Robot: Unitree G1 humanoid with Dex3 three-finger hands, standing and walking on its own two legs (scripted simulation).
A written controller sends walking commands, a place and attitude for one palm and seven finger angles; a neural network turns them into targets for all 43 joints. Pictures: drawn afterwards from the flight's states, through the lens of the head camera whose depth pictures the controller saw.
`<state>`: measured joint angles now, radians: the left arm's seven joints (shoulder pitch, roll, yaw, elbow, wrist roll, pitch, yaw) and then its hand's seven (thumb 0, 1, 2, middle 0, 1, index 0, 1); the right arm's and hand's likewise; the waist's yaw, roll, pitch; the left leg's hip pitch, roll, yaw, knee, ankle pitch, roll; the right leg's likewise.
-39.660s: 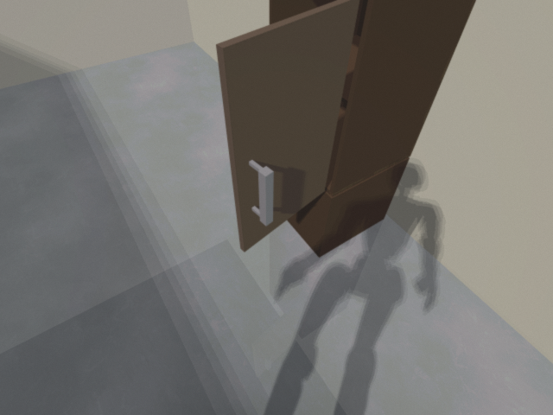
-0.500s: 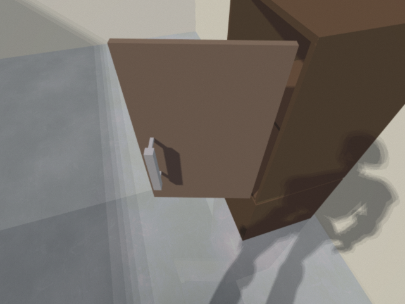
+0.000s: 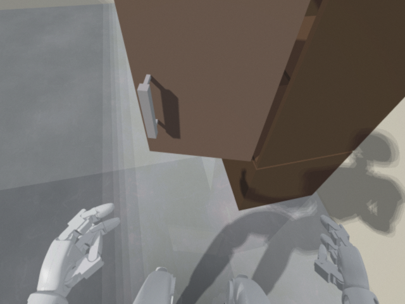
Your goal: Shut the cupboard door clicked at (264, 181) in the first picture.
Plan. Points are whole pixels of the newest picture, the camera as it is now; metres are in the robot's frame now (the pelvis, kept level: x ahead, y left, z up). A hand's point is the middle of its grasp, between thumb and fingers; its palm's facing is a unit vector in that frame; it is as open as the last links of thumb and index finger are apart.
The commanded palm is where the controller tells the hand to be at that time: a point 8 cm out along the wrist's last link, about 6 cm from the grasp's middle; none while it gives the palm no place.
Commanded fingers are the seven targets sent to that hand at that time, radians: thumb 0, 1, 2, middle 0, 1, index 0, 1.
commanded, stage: raise the hand and make a fist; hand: left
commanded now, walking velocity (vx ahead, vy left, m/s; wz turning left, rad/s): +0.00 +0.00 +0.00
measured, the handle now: (150, 108) +0.57 +0.19 -0.01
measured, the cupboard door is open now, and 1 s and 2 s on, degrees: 71 71 71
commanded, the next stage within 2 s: bring the fist close to the handle in 1.50 s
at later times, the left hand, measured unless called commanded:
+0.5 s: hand (69, 236) +0.22 +0.25 +0.04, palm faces +0.07 -1.00 -0.06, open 3.9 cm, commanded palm +0.19 +0.28 +0.02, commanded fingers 0.00 0.90 0.90 -1.04 -1.22 -1.04 -1.22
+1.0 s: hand (86, 237) +0.22 +0.23 +0.01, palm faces -0.08 -1.00 -0.02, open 3.1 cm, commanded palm +0.21 +0.29 +0.02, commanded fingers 0.00 0.90 0.90 -1.30 -1.50 -1.30 -1.50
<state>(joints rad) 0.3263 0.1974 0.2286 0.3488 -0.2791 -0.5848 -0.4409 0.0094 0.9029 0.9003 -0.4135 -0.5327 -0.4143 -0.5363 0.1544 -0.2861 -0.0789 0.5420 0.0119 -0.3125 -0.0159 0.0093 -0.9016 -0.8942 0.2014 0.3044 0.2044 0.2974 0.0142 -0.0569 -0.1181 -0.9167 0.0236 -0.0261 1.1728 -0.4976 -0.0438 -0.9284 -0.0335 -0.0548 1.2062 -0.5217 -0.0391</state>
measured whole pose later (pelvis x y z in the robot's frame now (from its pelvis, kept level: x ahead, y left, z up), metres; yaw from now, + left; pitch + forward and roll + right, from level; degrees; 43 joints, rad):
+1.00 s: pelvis +0.01 +0.05 -0.02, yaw +0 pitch +19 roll -4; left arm 0.40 0.25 0.13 -0.07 -0.25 -0.35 -0.29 0.02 0.90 0.90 -1.27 -1.47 -1.27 -1.47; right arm 0.20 -0.22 0.03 0.44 0.00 -0.18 -0.04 0.01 -0.90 -0.89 0.21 0.31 0.21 0.30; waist 0.01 0.02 -0.17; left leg -1.09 0.01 -0.05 1.34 -0.58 0.02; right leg -1.04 -0.04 -0.07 1.27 -0.55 0.02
